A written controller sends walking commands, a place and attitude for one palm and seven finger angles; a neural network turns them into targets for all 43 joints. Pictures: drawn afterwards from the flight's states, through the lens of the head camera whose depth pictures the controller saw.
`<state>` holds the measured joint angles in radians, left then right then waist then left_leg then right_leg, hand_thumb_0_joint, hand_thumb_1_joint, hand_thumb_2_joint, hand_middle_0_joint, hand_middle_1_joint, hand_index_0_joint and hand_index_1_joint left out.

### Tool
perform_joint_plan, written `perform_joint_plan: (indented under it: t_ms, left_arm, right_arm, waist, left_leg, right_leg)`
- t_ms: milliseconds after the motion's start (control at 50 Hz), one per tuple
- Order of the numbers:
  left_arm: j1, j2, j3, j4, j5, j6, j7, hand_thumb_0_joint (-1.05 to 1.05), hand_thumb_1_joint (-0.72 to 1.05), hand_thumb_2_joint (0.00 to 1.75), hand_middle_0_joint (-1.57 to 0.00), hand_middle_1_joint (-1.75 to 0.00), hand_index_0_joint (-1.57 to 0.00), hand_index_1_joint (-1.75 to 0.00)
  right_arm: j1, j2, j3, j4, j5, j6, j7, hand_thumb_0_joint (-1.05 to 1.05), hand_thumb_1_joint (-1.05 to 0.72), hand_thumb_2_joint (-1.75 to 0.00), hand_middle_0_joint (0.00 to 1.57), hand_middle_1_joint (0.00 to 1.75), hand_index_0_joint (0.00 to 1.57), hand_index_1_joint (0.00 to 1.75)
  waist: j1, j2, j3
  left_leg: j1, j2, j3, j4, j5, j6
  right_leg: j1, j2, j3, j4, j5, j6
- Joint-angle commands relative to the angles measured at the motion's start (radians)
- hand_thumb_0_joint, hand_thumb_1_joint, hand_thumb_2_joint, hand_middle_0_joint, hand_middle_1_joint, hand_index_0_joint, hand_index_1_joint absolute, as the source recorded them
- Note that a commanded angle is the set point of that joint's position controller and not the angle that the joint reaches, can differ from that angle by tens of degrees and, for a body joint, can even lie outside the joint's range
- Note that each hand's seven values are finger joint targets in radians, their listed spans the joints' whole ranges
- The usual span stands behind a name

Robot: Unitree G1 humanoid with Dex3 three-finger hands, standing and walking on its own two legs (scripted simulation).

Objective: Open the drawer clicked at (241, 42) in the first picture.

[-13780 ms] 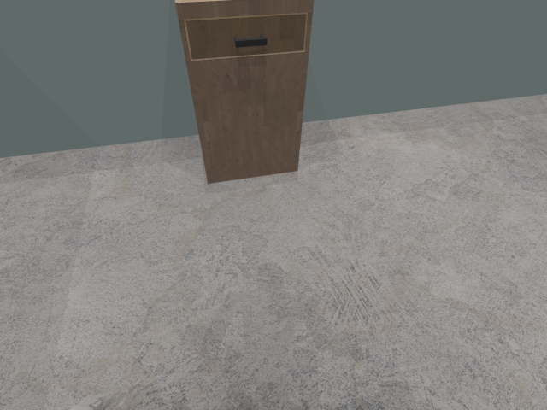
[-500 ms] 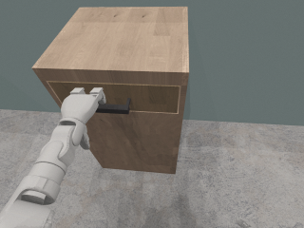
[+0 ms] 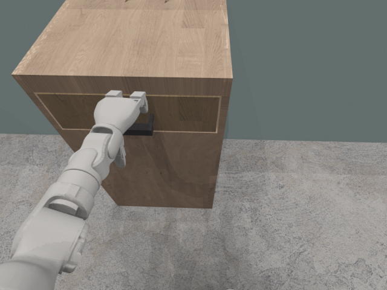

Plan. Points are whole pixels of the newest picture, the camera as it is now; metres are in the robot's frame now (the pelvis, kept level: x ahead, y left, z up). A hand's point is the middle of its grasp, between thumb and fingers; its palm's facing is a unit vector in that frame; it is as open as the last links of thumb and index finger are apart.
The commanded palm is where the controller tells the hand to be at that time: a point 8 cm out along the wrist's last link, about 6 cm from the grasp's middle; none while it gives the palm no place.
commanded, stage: move the hooked fingers above the handle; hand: left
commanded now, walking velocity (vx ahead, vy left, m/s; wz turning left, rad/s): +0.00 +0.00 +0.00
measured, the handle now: (131, 122) +0.52 +0.16 -0.01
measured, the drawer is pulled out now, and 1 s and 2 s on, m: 0.00 0.00 0.00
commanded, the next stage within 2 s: none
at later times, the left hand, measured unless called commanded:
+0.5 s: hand (122, 120) +0.47 +0.16 +0.06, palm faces -0.04 +0.01 -1.00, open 13.5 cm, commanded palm +0.46 +0.18 +0.10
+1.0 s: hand (134, 119) +0.48 +0.14 +0.05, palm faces +0.11 -0.03 -0.99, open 13.4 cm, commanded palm +0.47 +0.19 +0.10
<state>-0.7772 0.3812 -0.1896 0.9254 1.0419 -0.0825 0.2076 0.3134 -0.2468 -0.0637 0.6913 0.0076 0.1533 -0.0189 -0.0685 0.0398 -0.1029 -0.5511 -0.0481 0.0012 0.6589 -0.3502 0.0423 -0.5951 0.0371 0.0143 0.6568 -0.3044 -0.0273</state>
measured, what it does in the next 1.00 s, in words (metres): stands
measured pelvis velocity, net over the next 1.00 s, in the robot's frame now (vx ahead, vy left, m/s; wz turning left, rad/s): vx -0.01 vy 0.01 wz -0.02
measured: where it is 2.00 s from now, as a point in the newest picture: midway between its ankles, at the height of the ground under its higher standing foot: outside the picture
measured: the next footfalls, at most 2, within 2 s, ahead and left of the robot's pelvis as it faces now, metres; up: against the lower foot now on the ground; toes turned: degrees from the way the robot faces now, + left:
none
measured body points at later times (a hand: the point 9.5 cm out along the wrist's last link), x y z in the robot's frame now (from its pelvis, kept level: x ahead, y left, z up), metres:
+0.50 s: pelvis -0.03 -0.01 +0.00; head +0.05 -0.03 +0.44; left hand +0.47 +0.16 +0.11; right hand +0.01 -0.27 -0.13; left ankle -0.03 +0.09 -0.72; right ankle +0.00 -0.10 -0.72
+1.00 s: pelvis -0.01 +0.01 -0.01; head +0.07 -0.01 +0.43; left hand +0.47 +0.14 +0.10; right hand +0.03 -0.26 -0.15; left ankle -0.03 +0.09 -0.72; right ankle +0.00 -0.10 -0.72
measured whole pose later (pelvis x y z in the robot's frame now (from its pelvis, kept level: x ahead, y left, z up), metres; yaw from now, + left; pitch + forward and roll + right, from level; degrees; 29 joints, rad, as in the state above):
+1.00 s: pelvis -0.01 +0.01 -0.01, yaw -1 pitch +17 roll +0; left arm -0.87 0.34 -0.13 1.04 1.12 -0.05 0.46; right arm 0.27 -0.25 -0.02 0.70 0.00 0.15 -0.01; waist -0.11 0.05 -0.13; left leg -0.68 -0.04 0.02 0.75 -0.37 0.05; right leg -0.72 0.04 0.03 0.73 -0.31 -0.02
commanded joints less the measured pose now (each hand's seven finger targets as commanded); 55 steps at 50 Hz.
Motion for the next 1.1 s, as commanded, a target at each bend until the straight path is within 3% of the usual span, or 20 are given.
perform_joint_plan:
  t_ms: [0, 60, 140, 220, 280, 360, 460, 520, 600, 660, 720, 740, 800, 840, 880, 920, 940, 1000, 1020, 1080]
  left_arm:
    - [-0.573, 0.308, 0.187, -0.162, 0.028, -0.036, 0.12, 0.0, -0.5, 0.3, -0.3, -1.2, -0.3, -1.2]
    - [-0.55, 0.346, 0.231, -0.085, 0.06, 0.019, 0.202, 0.0, -0.5, 0.3, -0.3, -1.2, -0.3, -1.2]
    - [-0.595, 0.384, 0.243, -0.057, 0.082, 0.122, 0.263, 0.0, -0.5, 0.3, -0.3, -1.2, -0.3, -1.2]
    - [-0.64, 0.448, 0.256, -0.023, 0.056, 0.186, 0.249, 0.0, -0.5, 0.3, -0.3, -1.2, -0.3, -1.2]
    - [-0.633, 0.469, 0.239, 0.029, 0.053, 0.212, 0.212, 0.0, -0.5, 0.3, -0.3, -1.2, -0.3, -1.2]
    - [-0.563, 0.471, 0.232, 0.056, 0.036, 0.185, 0.153, 0.0, -0.5, 0.3, -0.3, -1.2, -0.3, -1.2]
    - [-0.517, 0.423, 0.193, 0.069, 0.035, 0.116, 0.098, 0.0, -0.5, 0.3, -0.3, -1.2, -0.3, -1.2]
    - [-0.516, 0.328, 0.123, 0.046, 0.039, 0.06, 0.066, 0.0, -0.5, 0.3, -0.3, -1.2, -0.3, -1.2]
    - [-0.586, 0.129, -0.019, -0.063, -0.014, -0.028, 0.02, 0.0, -0.5, 0.3, -0.3, -1.2, -0.3, -1.2]
    - [-0.674, 0.17, 0.021, -0.192, -0.023, -0.097, 0.034, 0.0, -0.5, 0.3, -0.3, -1.2, -0.3, -1.2]
    - [-0.741, 0.231, 0.082, -0.266, 0.002, -0.129, 0.105, 0.0, -0.5, 0.3, -0.3, -1.2, -0.3, -1.2]
    - [-0.727, 0.273, 0.128, -0.245, 0.013, -0.121, 0.139, 0.0, -0.5, 0.3, -0.3, -1.2, -0.3, -1.2]
    - [-0.67, 0.42, 0.273, -0.119, 0.038, -0.036, 0.24, 0.0, -0.5, 0.3, -0.3, -1.2, -0.3, -1.2]
    - [-0.616, 0.4, 0.262, -0.03, 0.054, 0.061, 0.279, 0.0, -0.5, 0.3, -0.3, -1.2, -0.3, -1.2]
    - [-0.649, 0.407, 0.241, -0.009, 0.074, 0.142, 0.293, 0.0, -0.5, 0.3, -0.3, -1.2, -0.3, -1.2]
    - [-0.676, 0.473, 0.269, -0.018, 0.074, 0.196, 0.295, 0.0, -0.5, 0.3, -0.3, -1.2, -0.3, -1.2]
    - [-0.676, 0.452, 0.245, 0.0, 0.071, 0.224, 0.287, 0.0, -0.5, 0.3, -0.3, -1.2, -0.3, -1.2]
    - [-0.673, 0.457, 0.223, 0.064, 0.059, 0.279, 0.244, 0.0, -0.5, 0.3, -0.3, -1.2, -0.3, -1.2]
    - [-0.669, 0.493, 0.237, 0.065, 0.053, 0.282, 0.225, 0.0, -0.5, 0.3, -0.3, -1.2, -0.3, -1.2]
    - [-0.626, 0.468, 0.203, 0.104, 0.028, 0.279, 0.156, 0.0, -0.5, 0.3, -0.3, -1.2, -0.3, -1.2]
  right_arm:
    - [0.086, -0.148, -0.039, -0.067, -0.014, -0.035, -0.011, 0.0, -0.9, -0.9, 0.2, 0.3, 0.2, 0.3]
    - [0.082, -0.143, -0.03, -0.068, -0.021, -0.037, -0.001, 0.0, -0.9, -0.9, 0.2, 0.3, 0.2, 0.3]
    - [0.072, -0.15, -0.028, -0.071, -0.022, -0.025, 0.006, 0.0, -0.9, -0.9, 0.2, 0.3, 0.2, 0.3]
    - [0.051, -0.155, -0.017, -0.075, -0.007, -0.015, -0.01, 0.0, -0.9, -0.9, 0.2, 0.3, 0.2, 0.3]
    - [0.029, -0.155, -0.003, -0.08, 0.006, -0.014, -0.033, 0.0, -0.9, -0.9, 0.2, 0.3, 0.2, 0.3]
    - [0.022, -0.155, 0.006, -0.102, 0.017, -0.022, -0.056, 0.0, -0.9, -0.9, 0.2, 0.3, 0.2, 0.3]
    - [0.04, -0.16, 0.005, -0.122, 0.023, -0.05, -0.071, 0.0, -0.9, -0.9, 0.2, 0.3, 0.2, 0.3]
    - [0.072, -0.164, -0.01, -0.124, 0.022, -0.076, -0.07, 0.0, -0.9, -0.9, 0.2, 0.3, 0.2, 0.3]
    - [0.109, -0.158, -0.031, -0.103, 0.013, -0.097, -0.052, 0.0, -0.9, -0.9, 0.2, 0.3, 0.2, 0.3]
    - [0.135, -0.164, -0.048, -0.073, -0.002, -0.102, -0.042, 0.0, -0.9, -0.9, 0.2, 0.3, 0.2, 0.3]
    - [0.15, -0.16, -0.056, -0.051, -0.018, -0.1, -0.026, 0.0, -0.9, -0.9, 0.2, 0.3, 0.2, 0.3]
    - [0.146, -0.161, -0.053, -0.043, -0.022, -0.098, -0.02, 0.0, -0.9, -0.9, 0.2, 0.3, 0.2, 0.3]
    - [0.126, -0.165, -0.033, -0.039, -0.028, -0.079, -0.006, 0.0, -0.9, -0.9, 0.2, 0.3, 0.2, 0.3]
    - [0.101, -0.157, -0.023, -0.05, -0.029, -0.063, 0.006, 0.0, -0.9, -0.9, 0.2, 0.3, 0.2, 0.3]
    - [0.088, -0.162, -0.018, -0.057, -0.022, -0.045, 0.009, 0.0, -0.9, -0.9, 0.2, 0.3, 0.2, 0.3]
    - [0.065, -0.166, -0.012, -0.064, -0.016, -0.026, 0.001, 0.0, -0.9, -0.9, 0.2, 0.3, 0.2, 0.3]
    - [0.055, -0.16, -0.008, -0.07, -0.012, -0.015, -0.005, 0.0, -0.9, -0.9, 0.2, 0.3, 0.2, 0.3]
    - [0.02, -0.156, 0.01, -0.071, 0.002, 0.005, -0.03, 0.0, -0.9, -0.9, 0.2, 0.3, 0.2, 0.3]
    - [0.022, -0.157, 0.013, -0.074, 0.009, 0.008, -0.039, 0.0, -0.9, -0.9, 0.2, 0.3, 0.2, 0.3]
    - [0.002, -0.148, 0.027, -0.096, 0.023, 0.012, -0.067, 0.0, -0.9, -0.9, 0.2, 0.3, 0.2, 0.3]
  waist:
    - [-0.025, -0.025, -0.377]
    - [-0.005, 0.029, -0.404]
    - [-0.018, -0.021, -0.457]
    - [-0.022, -0.056, -0.47]
    - [-0.028, -0.094, -0.414]
    - [-0.01, -0.088, -0.381]
    - [-0.028, -0.091, -0.311]
    - [-0.061, -0.09, -0.338]
    - [-0.114, -0.055, -0.35]
    - [-0.108, 0.032, -0.43]
    - [-0.096, 0.098, -0.5]
    - [-0.085, 0.115, -0.484]
    - [-0.044, 0.059, -0.442]
    - [-0.029, 0.052, -0.425]
    - [-0.039, 0.007, -0.409]
    - [-0.031, -0.024, -0.48]
    - [-0.033, -0.048, -0.479]
    - [-0.038, -0.088, -0.43]
    - [-0.029, -0.1, -0.437]
    - [-0.03, -0.136, -0.37]
  left_leg:
    - [0.116, 0.012, -0.012, -0.022, 0.338, -0.006]
    - [0.065, 0.009, 0.0, -0.009, 0.349, -0.015]
    - [0.039, 0.007, 0.022, -0.01, 0.333, -0.008]
    - [0.017, 0.004, 0.036, -0.042, 0.244, 0.003]
    - [-0.019, 0.005, 0.042, -0.069, 0.171, 0.007]
    - [-0.025, 0.007, 0.05, -0.087, 0.126, 0.007]
    - [-0.032, 0.013, 0.047, -0.087, 0.067, 0.008]
    - [0.008, 0.018, 0.043, -0.062, 0.09, 0.013]
    - [0.09, 0.021, 0.018, -0.024, 0.124, 0.014]
    - [0.172, 0.022, -0.011, 0.002, 0.182, 0.012]
    - [0.221, 0.019, -0.036, 0.039, 0.273, 0.001]
    - [0.206, 0.019, -0.037, 0.042, 0.284, -0.005]
    - [0.072, 0.009, -0.023, 0.039, 0.299, -0.009]
    - [0.036, 0.006, 0.0, 0.035, 0.33, -0.012]
    - [0.012, 0.007, 0.011, 0.023, 0.32, -0.011]
    - [0.021, 0.005, 0.022, 0.012, 0.334, -0.005]
    - [0.018, 0.004, 0.024, 0.002, 0.325, -0.005]
    - [-0.001, 0.007, 0.034, -0.035, 0.251, -0.001]
    - [-0.004, 0.009, 0.036, -0.046, 0.234, 0.001]
    - [-0.02, 0.009, 0.041, -0.08, 0.146, 0.003]
  right_leg:
    - [0.161, 0.002, 0.007, -0.022, 0.272, -0.028]
    - [0.153, 0.006, -0.002, 0.01, 0.277, -0.033]
    - [0.213, 0.007, 0.005, -0.001, 0.3, -0.02]
    - [0.283, -0.004, 0.024, -0.039, 0.257, -0.004]
    - [0.304, -0.013, 0.035, -0.069, 0.203, 0.005]
    - [0.319, -0.02, 0.044, -0.089, 0.161, 0.006]
    - [0.252, -0.022, 0.045, -0.104, 0.09, 0.006]
    - [0.214, -0.019, 0.046, -0.099, 0.116, 0.006]
    - [0.123, -0.015, 0.039, -0.095, 0.132, 0.001]
    - [0.066, -0.008, 0.033, -0.062, 0.137, -0.009]
    - [0.017, 0.003, 0.014, -0.017, 0.168, -0.02]
    - [0.003, 0.007, 0.005, -0.005, 0.171, -0.025]
    - [0.058, 0.014, -0.01, 0.024, 0.199, -0.03]
    - [0.094, 0.015, -0.019, 0.034, 0.249, -0.026]
    - [0.119, 0.013, -0.016, 0.02, 0.259, -0.019]
    - [0.204, 0.008, 0.0, 0.012, 0.307, -0.011]
    - [0.228, 0.006, -0.001, 0.004, 0.31, -0.008]
    - [0.261, -0.005, 0.012, -0.036, 0.26, 0.001]
    - [0.286, -0.01, 0.02, -0.042, 0.254, 0.006]
    - [0.303, -0.018, 0.028, -0.082, 0.181, 0.013]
